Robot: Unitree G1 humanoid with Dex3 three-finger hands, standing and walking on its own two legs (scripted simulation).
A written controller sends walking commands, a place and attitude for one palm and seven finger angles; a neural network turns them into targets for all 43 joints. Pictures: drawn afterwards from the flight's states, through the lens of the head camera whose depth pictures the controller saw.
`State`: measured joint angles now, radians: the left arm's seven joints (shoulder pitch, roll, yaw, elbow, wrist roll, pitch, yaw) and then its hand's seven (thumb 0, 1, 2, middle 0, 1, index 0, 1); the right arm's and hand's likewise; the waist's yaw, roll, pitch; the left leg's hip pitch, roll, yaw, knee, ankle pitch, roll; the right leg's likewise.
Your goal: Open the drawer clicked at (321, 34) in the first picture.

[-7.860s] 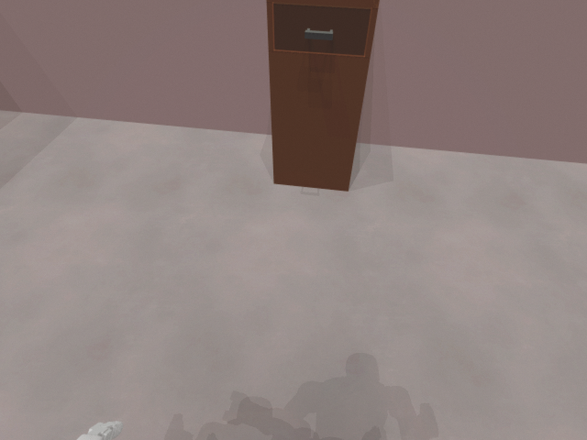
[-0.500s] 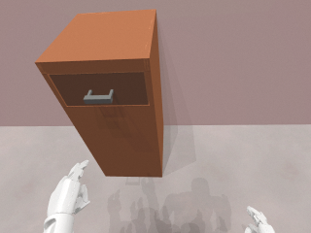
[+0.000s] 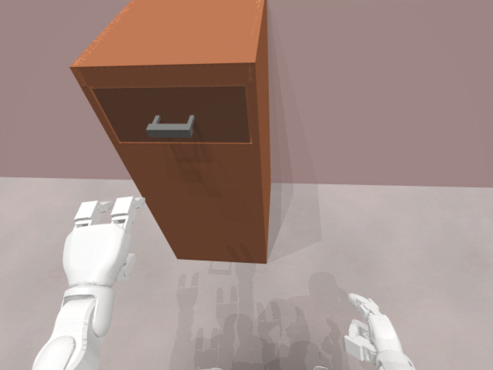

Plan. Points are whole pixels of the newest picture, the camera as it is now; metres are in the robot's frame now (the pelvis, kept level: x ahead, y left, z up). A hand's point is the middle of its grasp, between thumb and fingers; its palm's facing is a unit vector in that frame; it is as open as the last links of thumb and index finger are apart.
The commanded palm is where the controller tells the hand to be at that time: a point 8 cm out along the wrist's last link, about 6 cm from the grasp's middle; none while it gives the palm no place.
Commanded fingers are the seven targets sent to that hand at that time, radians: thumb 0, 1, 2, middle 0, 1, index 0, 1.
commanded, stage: raise the hand with hooked fingers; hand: left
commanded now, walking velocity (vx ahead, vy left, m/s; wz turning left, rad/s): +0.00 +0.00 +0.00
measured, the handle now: (172, 124) +0.60 +0.24 +0.05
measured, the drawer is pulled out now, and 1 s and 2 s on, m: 0.00 0.00 0.00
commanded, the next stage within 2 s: move the hooked fingers above the handle in 1.18 s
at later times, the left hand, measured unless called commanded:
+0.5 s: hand (98, 207) +0.31 +0.26 +0.12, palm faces +0.14 -0.07 -0.99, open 13.2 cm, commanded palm +0.28 +0.26 +0.17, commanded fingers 0.00 -0.50 0.30 -0.30 -1.20 -0.30 -1.20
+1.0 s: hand (103, 175) +0.35 +0.25 +0.16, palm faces +0.00 -0.07 -1.00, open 13.9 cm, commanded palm +0.32 +0.26 +0.22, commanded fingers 0.00 -0.50 0.30 -0.30 -1.20 -0.30 -1.20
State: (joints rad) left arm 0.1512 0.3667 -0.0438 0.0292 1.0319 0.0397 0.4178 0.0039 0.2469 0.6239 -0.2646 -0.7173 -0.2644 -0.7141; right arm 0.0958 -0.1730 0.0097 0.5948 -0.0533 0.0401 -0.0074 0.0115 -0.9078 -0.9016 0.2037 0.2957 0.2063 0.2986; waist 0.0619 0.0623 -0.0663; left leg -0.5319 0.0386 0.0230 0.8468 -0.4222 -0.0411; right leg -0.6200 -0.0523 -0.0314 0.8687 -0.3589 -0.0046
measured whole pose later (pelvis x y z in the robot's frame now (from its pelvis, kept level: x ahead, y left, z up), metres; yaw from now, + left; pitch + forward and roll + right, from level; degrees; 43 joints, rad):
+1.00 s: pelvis +0.04 +0.01 +0.04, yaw +1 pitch +1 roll +0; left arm -0.12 0.51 -0.01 0.00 0.88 0.00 -0.07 0.00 -0.49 0.30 -0.31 -1.20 -0.31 -1.20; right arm 0.13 -0.28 -0.01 0.62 0.00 0.11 -0.02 0.01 -0.91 -0.90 0.20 0.30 0.20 0.30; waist 0.08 0.10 0.00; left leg -0.17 0.02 0.02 0.41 -0.27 -0.02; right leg -0.25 -0.05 -0.05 0.45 -0.22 0.01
